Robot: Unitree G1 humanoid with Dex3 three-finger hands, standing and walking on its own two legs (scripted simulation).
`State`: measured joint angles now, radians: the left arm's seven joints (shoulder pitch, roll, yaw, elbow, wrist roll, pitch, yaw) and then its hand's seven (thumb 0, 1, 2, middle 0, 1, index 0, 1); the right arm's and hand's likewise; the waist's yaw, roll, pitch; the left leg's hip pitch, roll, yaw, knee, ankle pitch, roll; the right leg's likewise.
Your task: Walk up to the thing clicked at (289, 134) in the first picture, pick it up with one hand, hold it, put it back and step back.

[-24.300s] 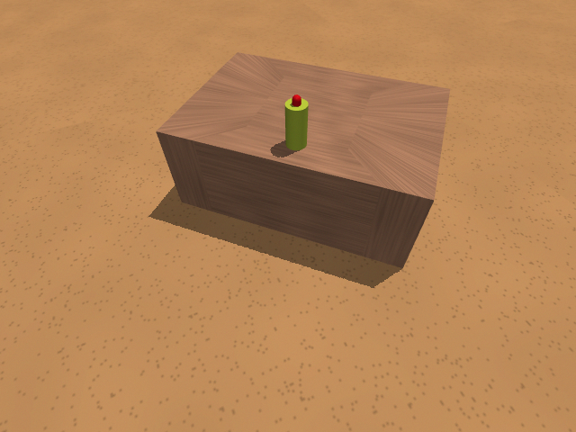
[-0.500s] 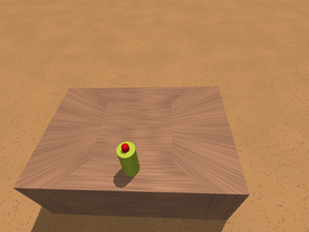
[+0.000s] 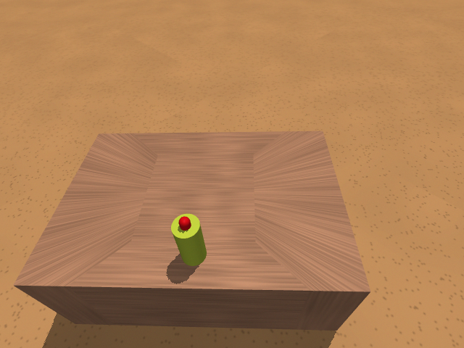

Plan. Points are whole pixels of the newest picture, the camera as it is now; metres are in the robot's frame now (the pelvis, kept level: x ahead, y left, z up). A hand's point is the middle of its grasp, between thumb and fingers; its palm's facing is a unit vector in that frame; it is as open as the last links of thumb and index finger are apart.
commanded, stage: stand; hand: left
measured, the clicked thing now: (189, 238) +0.46 +0.16 -0.26
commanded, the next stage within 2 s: none
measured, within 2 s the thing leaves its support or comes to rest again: neither
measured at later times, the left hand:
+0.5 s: hand out of the picture +0.08 +0.25 -0.15, palm faces -0.01 -0.93 -0.36, open 7.4 cm
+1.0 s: hand out of the picture +0.09 +0.25 -0.15, palm faces -0.01 -0.93 -0.36, open 7.4 cm
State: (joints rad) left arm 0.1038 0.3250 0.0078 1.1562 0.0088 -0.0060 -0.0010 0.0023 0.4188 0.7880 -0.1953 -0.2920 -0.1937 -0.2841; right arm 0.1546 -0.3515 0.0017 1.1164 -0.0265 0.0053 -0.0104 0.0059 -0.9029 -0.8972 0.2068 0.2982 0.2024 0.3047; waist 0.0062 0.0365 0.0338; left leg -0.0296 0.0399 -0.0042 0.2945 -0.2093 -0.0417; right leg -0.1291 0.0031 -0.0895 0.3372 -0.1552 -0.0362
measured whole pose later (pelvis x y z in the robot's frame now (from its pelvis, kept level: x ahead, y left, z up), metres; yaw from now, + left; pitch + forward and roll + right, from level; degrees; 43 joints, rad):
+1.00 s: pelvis +0.01 +0.00 +0.00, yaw -1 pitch -3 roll +0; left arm 0.10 0.33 0.00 1.14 0.00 -0.01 0.00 0.01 0.90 0.90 -0.20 -0.31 -0.20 -0.30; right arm 0.13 -0.35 0.00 1.12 -0.02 0.00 -0.01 0.01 -0.90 -0.90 0.21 0.30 0.20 0.30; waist 0.00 0.03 0.04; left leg -0.01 0.04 0.01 0.27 -0.21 -0.05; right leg -0.13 0.01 -0.08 0.34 -0.16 -0.04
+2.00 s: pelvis +0.02 +0.00 +0.00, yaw -1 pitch -2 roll +0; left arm 0.10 0.34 0.00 1.14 0.00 -0.01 -0.01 0.01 0.90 0.90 -0.20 -0.30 -0.20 -0.30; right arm 0.14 -0.35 0.00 1.11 -0.02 0.00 -0.01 0.01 -0.90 -0.90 0.21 0.30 0.20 0.30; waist 0.00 0.02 0.05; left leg -0.01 0.04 0.02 0.27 -0.22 -0.04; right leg -0.13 0.01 -0.07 0.33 -0.17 -0.03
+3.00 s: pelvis -0.16 +0.06 -0.02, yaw -7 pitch -3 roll +1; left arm 0.17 0.36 0.07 0.86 0.03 0.05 -0.02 0.01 0.90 0.90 -0.20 -0.30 -0.20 -0.30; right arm 0.10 -0.39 -0.05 0.87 -0.01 0.06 -0.02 0.01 -0.90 -0.90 0.21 0.30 0.20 0.30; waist 0.02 0.03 0.17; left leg -0.43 -0.05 -0.06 0.92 -0.48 0.00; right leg -0.25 0.02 0.03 0.65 -0.35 -0.03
